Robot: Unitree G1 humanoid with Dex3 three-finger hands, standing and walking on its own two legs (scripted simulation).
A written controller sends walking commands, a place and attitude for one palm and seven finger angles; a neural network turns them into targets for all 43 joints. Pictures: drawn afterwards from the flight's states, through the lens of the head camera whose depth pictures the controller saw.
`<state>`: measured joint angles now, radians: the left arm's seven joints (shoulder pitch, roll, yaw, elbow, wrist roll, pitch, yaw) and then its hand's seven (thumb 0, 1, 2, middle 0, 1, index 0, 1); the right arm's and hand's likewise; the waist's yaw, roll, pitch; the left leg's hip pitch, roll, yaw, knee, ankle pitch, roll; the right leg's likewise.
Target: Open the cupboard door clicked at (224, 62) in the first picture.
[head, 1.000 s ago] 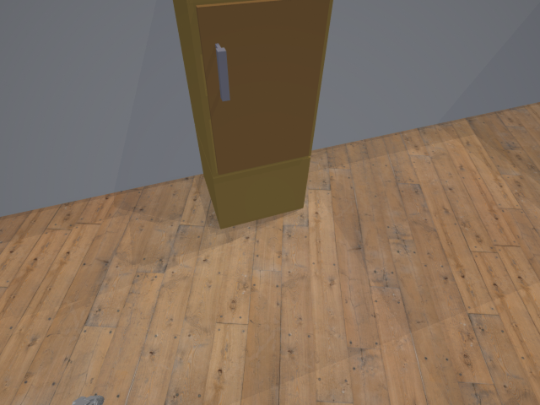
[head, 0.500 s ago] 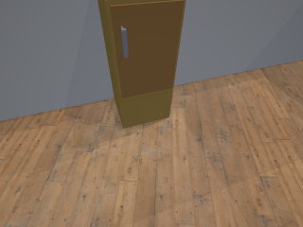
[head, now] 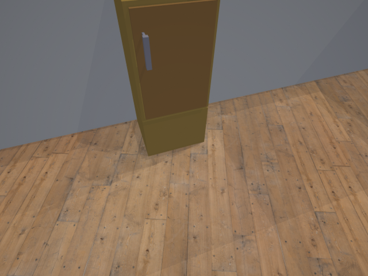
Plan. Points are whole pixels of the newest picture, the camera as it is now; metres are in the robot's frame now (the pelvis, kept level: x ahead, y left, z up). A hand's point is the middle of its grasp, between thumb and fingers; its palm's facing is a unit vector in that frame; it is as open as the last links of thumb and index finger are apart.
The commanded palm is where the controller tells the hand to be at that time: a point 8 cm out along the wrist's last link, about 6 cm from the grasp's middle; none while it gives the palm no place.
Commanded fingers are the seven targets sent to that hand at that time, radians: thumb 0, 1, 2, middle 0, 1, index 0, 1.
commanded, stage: look at it before walking up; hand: left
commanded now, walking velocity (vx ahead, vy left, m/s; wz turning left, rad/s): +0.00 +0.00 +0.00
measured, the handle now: (146, 51) +0.99 +0.23 +0.01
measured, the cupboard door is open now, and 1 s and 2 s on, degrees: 0 0 0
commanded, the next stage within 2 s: walk to a spot facing it in 0.44 s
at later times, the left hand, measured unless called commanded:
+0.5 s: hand out of the picture +0.08 +0.24 -0.15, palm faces -0.03 -0.94 -0.34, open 7.4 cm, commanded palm none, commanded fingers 0.00 0.90 0.90 -0.20 -0.30 -0.20 -0.30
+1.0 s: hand out of the picture +0.07 +0.17 -0.18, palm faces -0.15 -0.95 -0.27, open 7.3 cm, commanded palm none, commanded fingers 0.00 0.90 0.90 -0.20 -0.30 -0.20 -0.30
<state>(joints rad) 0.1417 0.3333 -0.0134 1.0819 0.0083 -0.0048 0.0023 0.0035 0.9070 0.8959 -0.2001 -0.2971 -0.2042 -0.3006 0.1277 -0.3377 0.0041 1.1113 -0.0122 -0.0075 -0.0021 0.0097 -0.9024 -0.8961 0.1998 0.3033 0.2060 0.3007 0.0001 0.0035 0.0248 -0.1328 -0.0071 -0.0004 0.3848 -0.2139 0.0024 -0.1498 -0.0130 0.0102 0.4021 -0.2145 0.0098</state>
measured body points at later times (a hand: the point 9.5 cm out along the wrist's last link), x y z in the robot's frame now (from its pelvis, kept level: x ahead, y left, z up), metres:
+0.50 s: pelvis +0.01 +0.00 +0.00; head +0.01 +0.00 +0.45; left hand +0.08 +0.29 -0.13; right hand +0.08 -0.30 -0.13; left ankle +0.00 +0.12 -0.74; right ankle +0.00 -0.12 -0.74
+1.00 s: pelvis -0.02 -0.02 -0.03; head +0.01 -0.05 +0.42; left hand +0.07 +0.22 -0.16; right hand +0.01 -0.28 -0.19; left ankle -0.01 +0.12 -0.71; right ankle -0.01 -0.11 -0.75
